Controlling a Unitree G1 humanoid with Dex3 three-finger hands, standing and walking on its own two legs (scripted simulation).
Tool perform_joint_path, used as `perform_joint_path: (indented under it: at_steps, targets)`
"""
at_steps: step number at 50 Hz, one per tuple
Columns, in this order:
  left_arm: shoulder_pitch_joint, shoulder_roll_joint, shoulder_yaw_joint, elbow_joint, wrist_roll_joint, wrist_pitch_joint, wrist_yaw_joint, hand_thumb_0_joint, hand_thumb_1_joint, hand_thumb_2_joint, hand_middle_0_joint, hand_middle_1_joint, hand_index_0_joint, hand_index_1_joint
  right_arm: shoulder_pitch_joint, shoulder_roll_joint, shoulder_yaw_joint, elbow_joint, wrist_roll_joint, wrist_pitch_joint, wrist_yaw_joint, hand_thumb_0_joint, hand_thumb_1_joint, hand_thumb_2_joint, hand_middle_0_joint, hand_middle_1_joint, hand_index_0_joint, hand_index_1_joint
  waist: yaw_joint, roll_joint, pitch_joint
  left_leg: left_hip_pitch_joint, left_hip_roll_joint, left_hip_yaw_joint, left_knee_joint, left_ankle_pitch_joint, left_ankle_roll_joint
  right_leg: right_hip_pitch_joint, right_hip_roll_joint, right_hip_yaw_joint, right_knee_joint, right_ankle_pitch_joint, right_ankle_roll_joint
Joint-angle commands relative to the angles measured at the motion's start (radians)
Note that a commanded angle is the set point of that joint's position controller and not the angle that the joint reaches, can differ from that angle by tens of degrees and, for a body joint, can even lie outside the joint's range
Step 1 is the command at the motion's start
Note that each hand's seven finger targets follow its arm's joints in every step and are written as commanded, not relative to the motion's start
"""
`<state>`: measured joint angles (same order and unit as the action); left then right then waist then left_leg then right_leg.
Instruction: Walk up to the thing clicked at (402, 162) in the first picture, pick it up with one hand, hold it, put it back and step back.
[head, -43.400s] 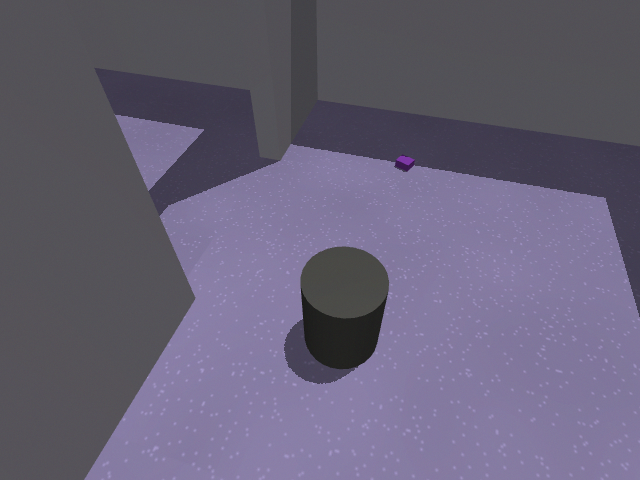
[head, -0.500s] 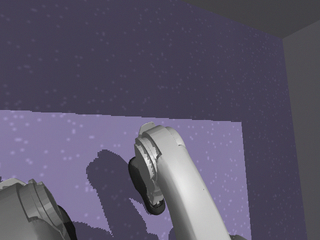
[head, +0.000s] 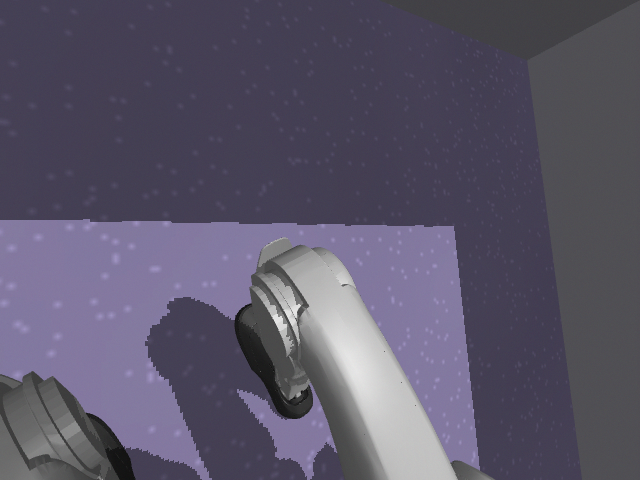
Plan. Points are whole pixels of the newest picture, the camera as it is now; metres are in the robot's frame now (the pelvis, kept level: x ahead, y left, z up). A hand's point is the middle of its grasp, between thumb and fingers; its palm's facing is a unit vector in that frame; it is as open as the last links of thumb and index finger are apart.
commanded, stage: rest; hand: left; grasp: from above
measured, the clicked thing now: out of the picture +0.46 +0.31 -0.29
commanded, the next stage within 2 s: open in 0.12 s
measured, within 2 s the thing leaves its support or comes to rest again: neither
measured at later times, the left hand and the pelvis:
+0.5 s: hand out of the picture +0.47 +0.29 -0.26, palm faces -0.26 -0.35 -0.90, open 10.7 cm; pelvis +0.00 +0.00 +0.01, yaw -1 degrees
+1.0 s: hand out of the picture +0.47 +0.30 -0.26, palm faces -0.26 -0.35 -0.90, open 12.6 cm; pelvis +0.00 +0.00 +0.01, yaw -1 degrees
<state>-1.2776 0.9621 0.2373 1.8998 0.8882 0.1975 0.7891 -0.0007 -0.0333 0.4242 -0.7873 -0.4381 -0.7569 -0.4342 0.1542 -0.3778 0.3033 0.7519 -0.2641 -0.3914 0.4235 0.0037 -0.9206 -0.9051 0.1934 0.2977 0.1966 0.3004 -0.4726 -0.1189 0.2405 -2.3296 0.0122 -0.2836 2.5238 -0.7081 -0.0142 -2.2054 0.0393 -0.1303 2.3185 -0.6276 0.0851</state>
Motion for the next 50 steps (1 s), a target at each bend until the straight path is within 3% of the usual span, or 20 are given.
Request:
perform_joint_path:
  at_steps: [1,5,11,16,20,33,36,43,50]
  targets:
    - [-0.268,0.134,-0.047,-0.097,-0.006,0.008,0.022,0.0,0.642,0.679,-1.088,-0.552,-1.076,-0.562,0.224,-0.352,-0.077,0.034,0.011,0.001,-0.004,0.0,-0.906,-0.904,0.2,0.301,0.2,0.301,-0.094,0.537,-0.612,0.489,0.041,0.1,-0.277,0.193,0.003,0.365,0.023,-0.16,-0.187,0.249,-0.092]
    - [-0.264,0.159,-0.055,-0.104,-0.009,0.012,0.007,0.0,0.596,0.703,-1.073,-0.546,-1.052,-0.567,0.227,-0.361,-0.074,0.029,0.017,0.004,-0.017,0.0,-0.909,-0.905,0.2,0.301,0.2,0.301,-0.098,0.51,-0.621,0.452,0.037,0.11,-0.274,0.178,0.011,0.403,0.032,-0.151,-0.207,0.238,-0.09]
    - [-0.27,0.148,-0.074,-0.125,-0.018,0.013,-0.002,0.0,0.576,0.684,-1.053,-0.536,-1.034,-0.554,0.224,-0.359,-0.06,0.01,0.013,0.007,-0.029,0.0,-0.907,-0.904,0.2,0.301,0.2,0.301,-0.113,0.523,-0.604,0.489,0.041,0.096,-0.289,0.184,0.005,0.401,0.032,-0.159,-0.208,0.246,-0.091]
    - [-0.272,0.171,-0.074,-0.133,-0.022,0.021,-0.002,0.0,0.176,0.676,-0.661,-0.588,-0.641,-0.608,0.225,-0.364,-0.048,0.004,0.016,0.008,-0.033,0.0,-0.896,-0.901,0.201,0.301,0.201,0.301,-0.108,0.529,-0.6,0.483,0.041,0.101,-0.284,0.196,0.006,0.407,0.029,-0.158,-0.218,0.254,-0.09]
    - [-0.259,0.199,-0.065,-0.124,-0.012,0.023,0.005,0.0,-0.111,0.735,-0.534,-0.633,-0.505,-0.662,0.232,-0.369,-0.048,0.003,0.02,0.012,-0.04,0.0,-0.896,-0.902,0.201,0.301,0.201,0.301,-0.1,0.521,-0.611,0.474,0.046,0.096,-0.29,0.197,0.007,0.435,0.032,-0.158,-0.228,0.258,-0.089]
    - [-0.259,0.199,-0.075,-0.162,-0.042,0.024,-0.001,0.0,-0.265,0.846,-0.382,-0.766,-0.356,-0.79,0.235,-0.366,-0.031,-0.013,0.012,0.018,-0.042,0.0,-0.893,-0.901,0.201,0.301,0.201,0.301,-0.115,0.552,-0.604,0.499,0.051,0.101,-0.291,0.221,0.003,0.45,0.035,-0.164,-0.23,0.275,-0.089]
    - [-0.252,0.21,-0.066,-0.151,-0.032,0.022,-0.004,0.0,-0.311,0.866,-0.329,-0.811,-0.308,-0.829,0.234,-0.36,-0.036,-0.006,0.022,0.018,-0.046,0.0,-0.891,-0.9,0.201,0.301,0.201,0.301,-0.101,0.554,-0.593,0.502,0.052,0.095,-0.303,0.197,0.0,0.435,0.034,-0.164,-0.233,0.253,-0.094]
    - [-0.258,0.186,-0.09,-0.174,-0.034,0.019,-0.015,0.0,-0.337,0.913,-0.302,-0.845,-0.278,-0.867,0.236,-0.363,-0.034,-0.007,0.016,0.014,-0.044,0.0,-0.889,-0.9,0.201,0.301,0.201,0.301,-0.116,0.552,-0.594,0.514,0.05,0.09,-0.307,0.209,-0.001,0.432,0.033,-0.17,-0.23,0.263,-0.094]
    - [-0.234,0.196,-0.083,-0.157,-0.035,0.023,-0.017,0.0,-0.401,0.944,-0.236,-0.889,-0.214,-0.909,0.24,-0.367,-0.039,-0.008,0.025,0.013,-0.046,0.0,-0.886,-0.898,0.201,0.301,0.201,0.301,-0.104,0.538,-0.594,0.508,0.052,0.088,-0.314,0.206,0.001,0.438,0.037,-0.167,-0.24,0.259,-0.093]
